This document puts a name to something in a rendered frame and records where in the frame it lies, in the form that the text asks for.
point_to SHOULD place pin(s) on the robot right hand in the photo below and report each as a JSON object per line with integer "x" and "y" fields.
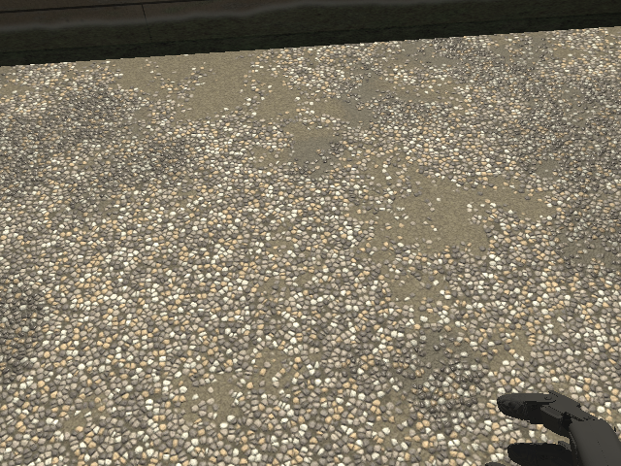
{"x": 592, "y": 441}

